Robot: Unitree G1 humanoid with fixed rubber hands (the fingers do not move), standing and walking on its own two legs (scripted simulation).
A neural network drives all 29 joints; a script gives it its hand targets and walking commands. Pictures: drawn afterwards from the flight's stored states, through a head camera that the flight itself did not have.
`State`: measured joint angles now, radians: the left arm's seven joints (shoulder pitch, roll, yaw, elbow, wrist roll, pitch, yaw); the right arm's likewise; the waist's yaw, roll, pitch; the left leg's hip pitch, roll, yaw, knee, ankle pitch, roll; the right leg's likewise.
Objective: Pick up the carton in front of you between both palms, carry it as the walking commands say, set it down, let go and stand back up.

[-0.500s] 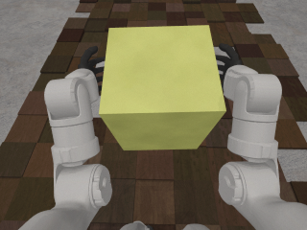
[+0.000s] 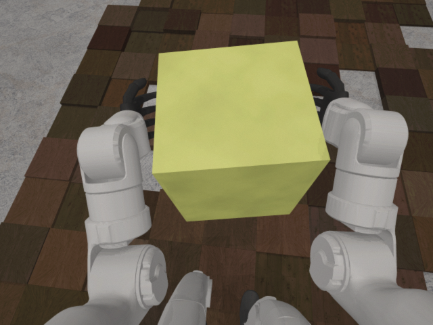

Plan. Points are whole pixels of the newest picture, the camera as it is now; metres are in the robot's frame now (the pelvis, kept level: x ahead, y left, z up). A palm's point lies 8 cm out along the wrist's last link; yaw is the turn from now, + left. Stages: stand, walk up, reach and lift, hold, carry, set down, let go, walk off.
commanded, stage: carry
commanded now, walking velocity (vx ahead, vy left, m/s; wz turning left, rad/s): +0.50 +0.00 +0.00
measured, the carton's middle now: (233, 145) +0.40 +0.03 +0.05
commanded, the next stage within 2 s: none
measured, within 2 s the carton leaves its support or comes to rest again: neither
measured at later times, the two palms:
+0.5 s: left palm out of the picture +0.72 +0.15 +0.15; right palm out of the picture +0.70 -0.15 +0.15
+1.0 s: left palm out of the picture +0.99 +0.14 +0.14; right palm out of the picture +1.00 -0.16 +0.13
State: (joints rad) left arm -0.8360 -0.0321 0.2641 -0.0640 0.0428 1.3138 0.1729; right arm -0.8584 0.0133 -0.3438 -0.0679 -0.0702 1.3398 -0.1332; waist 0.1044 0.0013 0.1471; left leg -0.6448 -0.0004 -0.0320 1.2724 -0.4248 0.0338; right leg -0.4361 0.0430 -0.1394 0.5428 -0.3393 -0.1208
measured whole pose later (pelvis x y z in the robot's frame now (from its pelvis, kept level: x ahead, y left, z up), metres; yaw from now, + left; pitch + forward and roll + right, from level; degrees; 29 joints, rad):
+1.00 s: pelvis +0.64 -0.02 +0.01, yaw -1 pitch +6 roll -1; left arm -0.63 -0.04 0.22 0.00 0.04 1.18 0.12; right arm -0.65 0.02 -0.21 -0.01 -0.06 1.22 -0.14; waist 0.07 0.04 -0.02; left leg -0.62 0.02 0.08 0.56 0.03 0.04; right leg -0.16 0.06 -0.11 0.49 -0.35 -0.09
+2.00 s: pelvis +1.25 -0.05 -0.01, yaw -1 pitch +5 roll +1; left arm -0.67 0.00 0.21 0.07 0.03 1.19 0.13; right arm -0.68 0.03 -0.23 0.07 -0.08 1.21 -0.14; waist 0.06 -0.02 -0.05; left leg -0.58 0.01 0.12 0.58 -0.08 0.06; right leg -0.20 -0.02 -0.07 0.65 -0.49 -0.06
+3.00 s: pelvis +1.82 -0.07 -0.01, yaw -2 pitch +5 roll +0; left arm -0.78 0.02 0.26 0.26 0.07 1.27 0.12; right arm -0.79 0.03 -0.28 0.27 -0.11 1.26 -0.13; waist -0.01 -0.03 -0.05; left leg -0.46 -0.01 0.15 0.54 -0.17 0.11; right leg -0.40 0.01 -0.01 1.15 -0.45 -0.01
